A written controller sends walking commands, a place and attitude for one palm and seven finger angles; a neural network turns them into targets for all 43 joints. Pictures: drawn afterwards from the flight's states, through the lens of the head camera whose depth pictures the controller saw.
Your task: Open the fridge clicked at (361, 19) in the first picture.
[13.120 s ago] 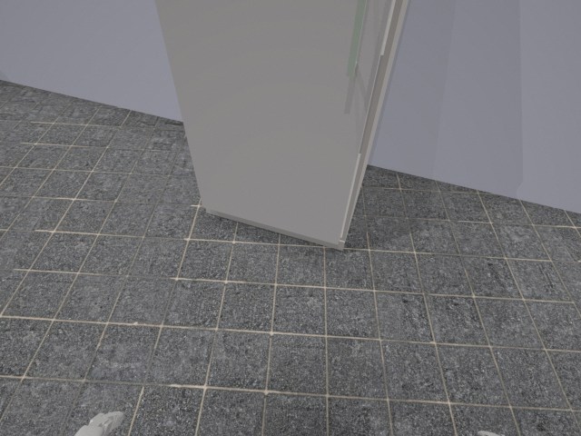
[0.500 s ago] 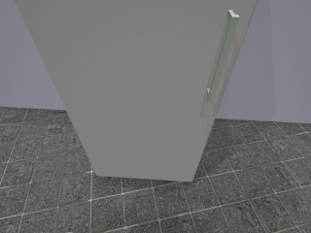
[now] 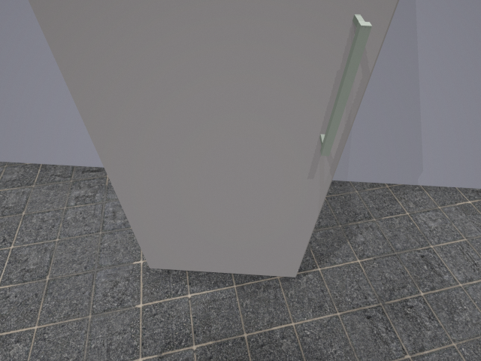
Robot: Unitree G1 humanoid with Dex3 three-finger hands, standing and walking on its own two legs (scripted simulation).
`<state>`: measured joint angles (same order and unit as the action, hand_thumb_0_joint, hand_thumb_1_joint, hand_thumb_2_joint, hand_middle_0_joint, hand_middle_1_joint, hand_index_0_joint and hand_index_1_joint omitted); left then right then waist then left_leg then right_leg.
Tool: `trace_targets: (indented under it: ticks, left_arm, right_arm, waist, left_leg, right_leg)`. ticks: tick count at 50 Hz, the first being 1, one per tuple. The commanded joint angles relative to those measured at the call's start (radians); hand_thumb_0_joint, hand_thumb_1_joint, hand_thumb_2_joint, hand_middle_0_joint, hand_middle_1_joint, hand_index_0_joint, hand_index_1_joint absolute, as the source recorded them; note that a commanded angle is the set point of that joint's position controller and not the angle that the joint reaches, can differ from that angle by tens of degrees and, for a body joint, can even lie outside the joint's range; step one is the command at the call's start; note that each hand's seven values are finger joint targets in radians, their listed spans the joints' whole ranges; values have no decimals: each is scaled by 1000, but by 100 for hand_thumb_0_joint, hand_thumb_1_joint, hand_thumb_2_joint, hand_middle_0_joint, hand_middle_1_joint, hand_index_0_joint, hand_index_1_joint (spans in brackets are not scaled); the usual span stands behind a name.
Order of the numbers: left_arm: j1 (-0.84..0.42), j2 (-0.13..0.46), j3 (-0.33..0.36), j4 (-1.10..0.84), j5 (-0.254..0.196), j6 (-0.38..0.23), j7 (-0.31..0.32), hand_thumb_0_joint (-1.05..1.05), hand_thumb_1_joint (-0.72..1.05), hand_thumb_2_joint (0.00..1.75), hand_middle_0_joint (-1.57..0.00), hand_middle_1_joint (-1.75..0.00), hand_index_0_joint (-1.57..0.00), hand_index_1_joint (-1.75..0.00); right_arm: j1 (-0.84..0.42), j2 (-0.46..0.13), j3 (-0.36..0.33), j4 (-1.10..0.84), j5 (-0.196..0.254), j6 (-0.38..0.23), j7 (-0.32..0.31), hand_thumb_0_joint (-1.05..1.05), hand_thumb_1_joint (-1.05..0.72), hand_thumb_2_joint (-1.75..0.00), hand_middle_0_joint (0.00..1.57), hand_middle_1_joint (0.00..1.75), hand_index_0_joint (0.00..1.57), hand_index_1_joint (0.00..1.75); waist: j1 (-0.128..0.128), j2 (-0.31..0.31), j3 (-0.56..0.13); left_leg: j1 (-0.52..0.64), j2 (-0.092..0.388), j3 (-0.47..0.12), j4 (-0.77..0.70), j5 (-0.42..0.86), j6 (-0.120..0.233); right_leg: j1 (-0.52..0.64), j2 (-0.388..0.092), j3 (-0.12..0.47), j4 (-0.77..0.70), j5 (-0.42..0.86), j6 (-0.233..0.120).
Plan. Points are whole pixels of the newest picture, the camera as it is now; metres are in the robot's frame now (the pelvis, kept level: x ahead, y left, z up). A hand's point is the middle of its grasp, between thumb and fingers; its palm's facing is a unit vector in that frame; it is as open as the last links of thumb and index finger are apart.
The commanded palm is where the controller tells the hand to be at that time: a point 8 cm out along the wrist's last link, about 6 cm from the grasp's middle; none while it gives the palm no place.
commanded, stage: look again from close up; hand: right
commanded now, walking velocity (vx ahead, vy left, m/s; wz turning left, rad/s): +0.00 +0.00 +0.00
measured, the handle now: (339, 94) +0.55 -0.15 +0.19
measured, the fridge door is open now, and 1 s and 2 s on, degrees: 0 0 0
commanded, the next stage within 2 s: shuffle to correct the standing spot in 0.54 s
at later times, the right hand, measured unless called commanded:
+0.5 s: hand out of the picture +0.07 -0.22 -0.16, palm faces -0.06 +0.95 -0.30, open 7.4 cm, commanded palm none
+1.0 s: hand out of the picture +0.06 -0.17 -0.18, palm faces -0.03 +0.98 -0.17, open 7.4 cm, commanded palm none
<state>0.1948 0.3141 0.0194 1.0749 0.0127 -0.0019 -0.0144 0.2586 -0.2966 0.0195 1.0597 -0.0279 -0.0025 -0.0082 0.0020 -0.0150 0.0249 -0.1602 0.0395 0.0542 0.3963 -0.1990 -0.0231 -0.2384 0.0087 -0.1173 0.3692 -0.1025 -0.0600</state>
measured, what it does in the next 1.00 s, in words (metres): shifts its weight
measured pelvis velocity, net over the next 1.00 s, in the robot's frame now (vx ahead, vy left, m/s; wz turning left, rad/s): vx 0.08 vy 0.01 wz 0.03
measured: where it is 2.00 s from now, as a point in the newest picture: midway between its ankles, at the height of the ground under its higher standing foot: outside the picture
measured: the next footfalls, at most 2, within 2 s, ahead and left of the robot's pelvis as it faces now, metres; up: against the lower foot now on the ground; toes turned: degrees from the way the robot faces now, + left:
none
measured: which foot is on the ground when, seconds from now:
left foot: down 0.00-1.00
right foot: down 0.00-1.00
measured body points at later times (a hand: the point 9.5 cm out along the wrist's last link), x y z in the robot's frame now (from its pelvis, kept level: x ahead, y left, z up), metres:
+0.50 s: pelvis +0.01 +0.01 +0.00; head +0.02 +0.01 +0.45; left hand +0.06 +0.29 -0.14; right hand +0.07 -0.27 -0.14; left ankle +0.01 +0.14 -0.74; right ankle +0.07 -0.08 -0.74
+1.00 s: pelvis +0.08 +0.01 -0.01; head +0.07 +0.00 +0.44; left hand +0.07 +0.24 -0.16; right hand +0.06 -0.22 -0.17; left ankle +0.01 +0.14 -0.74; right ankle +0.07 -0.08 -0.74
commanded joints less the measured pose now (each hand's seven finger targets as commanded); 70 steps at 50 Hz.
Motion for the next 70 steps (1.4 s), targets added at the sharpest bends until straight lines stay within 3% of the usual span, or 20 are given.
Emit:
trace_targets:
  ticks: [1,13,19,32,35,38,43,48,51,53,54,56,59,61,63,65,67,68,69,70]
  left_arm:
    - [-34,179,36,-56,-5,-21,11,0,90,90,-20,-30,-20,-30]
    - [-33,172,33,-32,-3,-23,12,0,90,90,-20,-30,-20,-30]
    - [-37,168,29,-29,-5,-23,12,0,90,90,-20,-30,-20,-30]
    - [-65,175,23,-23,-6,-27,15,0,90,90,-20,-30,-20,-30]
    - [-12,59,-6,7,0,-13,12,0,90,90,-20,-30,-20,-30]
    - [9,59,-5,13,4,-3,10,0,90,90,-20,-30,-20,-30]
    - [31,42,-2,6,2,-8,11,0,90,90,-20,-30,-20,-30]
    - [65,-4,-1,6,-1,-22,19,0,90,90,-20,-30,-20,-30]
    - [107,-22,-4,25,-6,-28,35,0,90,90,-20,-30,-20,-30]
    - [144,-23,-1,44,-10,-28,51,0,90,90,-20,-30,-20,-30]
    - [152,-10,5,44,-14,-27,57,0,90,90,-20,-30,-20,-30]
    - [162,-7,17,34,-17,-22,66,0,90,90,-20,-30,-20,-30]
    - [180,-17,31,24,-17,-10,73,0,90,90,-20,-30,-20,-30]
    - [183,-11,44,19,-13,-7,74,0,90,90,-20,-30,-20,-30]
    - [168,-5,51,12,-8,-6,72,0,90,90,-20,-30,-20,-30]
    - [162,-4,53,3,-4,-8,71,0,90,90,-20,-30,-20,-30]
    - [128,-17,51,0,-3,-10,67,0,90,90,-20,-30,-20,-30]
    - [40,40,54,-96,-20,-16,55,0,90,90,-20,-30,-20,-30]
    - [26,-7,41,-153,-16,-22,41,0,90,90,-20,-30,-20,-30]
    - [68,-86,32,-148,-15,-20,33,0,90,90,-20,-30,-20,-30]
  right_arm:
    - [-14,-184,-40,-53,5,-24,-18,0,-90,-90,20,30,20,30]
    - [-35,-177,-40,-44,6,-25,-17,0,-90,-90,20,30,20,30]
    - [-47,-180,-40,-45,5,-28,-18,0,-90,-90,20,30,20,30]
    - [-70,-186,-39,-38,9,-29,-17,0,-90,-90,20,30,20,30]
    - [-10,-75,-13,-3,12,-17,-22,0,-90,-90,20,30,20,30]
    - [13,-71,-17,2,7,-6,-17,0,-90,-90,20,30,20,30]
    - [64,-59,-27,4,4,-8,-10,0,-90,-90,20,30,20,30]
    - [136,-34,-40,18,8,-15,-15,0,-90,-90,20,30,20,30]
    - [151,10,-34,24,8,-16,-31,0,-90,-90,20,30,20,30]
    - [159,36,-25,26,14,-15,-44,0,-90,-90,20,30,20,30]
    - [157,21,-29,19,15,-15,-49,0,-90,-90,20,30,20,30]
    - [160,13,-38,7,16,-10,-59,0,-90,-90,20,30,20,30]
    - [157,43,-39,-15,15,2,-63,0,-90,-90,20,30,20,30]
    - [134,58,-47,-36,12,8,-58,0,-90,-90,20,30,20,30]
    - [110,72,-54,-49,10,15,-50,0,-90,-90,20,30,20,30]
    - [94,78,-58,-66,7,17,-43,0,-90,-90,20,30,20,30]
    - [100,75,-61,-62,6,19,-40,0,-90,-90,20,30,20,30]
    - [150,30,-49,-40,11,2,-68,0,-90,-90,20,30,20,30]
    - [144,-18,-64,-61,-2,-26,-62,0,-90,-90,20,30,20,30]
    - [97,-40,-69,-90,4,-32,-56,0,-90,-90,20,30,20,30]
  waist:
    - [8,22,5]
    - [7,3,-5]
    - [7,34,-21]
    - [5,18,-41]
    - [9,30,-51]
    - [7,22,5]
    - [-4,52,85]
    - [-11,81,85]
    - [2,32,23]
    - [8,-21,-10]
    - [8,-38,-13]
    - [11,-50,-34]
    - [15,-42,-49]
    - [22,-63,-52]
    - [19,-72,-32]
    - [17,-62,-37]
    - [-3,-92,-50]
    - [-28,13,-67]
    - [-26,74,-118]
    - [-1,218,-132]
  left_leg:
    - [-84,93,-121,-114,-98,55]
    - [-61,91,-118,-119,-78,52]
    - [-41,94,-121,-123,-26,53]
    - [-7,99,-115,-129,44,47]
    - [-7,100,-110,-131,-19,35]
    - [-58,88,-115,-112,-159,44]
    - [-84,86,-131,-88,-198,61]
    - [-31,104,-153,-53,-77,85]
    - [-8,81,-89,52,310,59]
    - [-7,70,-68,64,396,32]
    - [3,65,-61,67,426,25]
    - [-2,63,-46,93,448,20]
    - [-61,44,-32,119,309,8]
    - [-117,26,-29,152,102,2]
    - [-143,16,-31,188,-108,4]
    - [-148,14,-29,197,-160,9]
    - [-82,27,-26,153,-114,13]
    - [-141,71,-103,-17,93,34]
    - [29,127,-106,-14,595,50]
    - [120,215,-170,69,806,104]
  right_leg:
    - [49,-147,194,-116,-214,31]
    - [54,-148,192,-124,-196,38]
    - [73,-151,181,-103,-118,36]
    - [115,-154,170,-95,-4,36]
    - [125,-143,143,-75,-64,54]
    - [92,-134,143,-78,-242,54]
    - [21,-124,126,-29,-299,37]
    - [-6,-99,66,90,-145,32]
    - [103,-124,74,104,221,28]
    - [188,-149,88,111,551,23]
    - [205,-155,88,117,679,24]
    - [242,-163,89,127,807,23]
    - [302,-201,112,119,885,2]
    - [334,-235,140,97,866,-29]
    - [304,-273,171,58,765,-73]
    - [291,-285,180,43,722,-90]
    - [222,-270,162,44,608,-77]
    - [211,-267,157,286,682,-20]
    - [72,-152,72,365,428,32]
    - [-67,-76,44,321,-133,51]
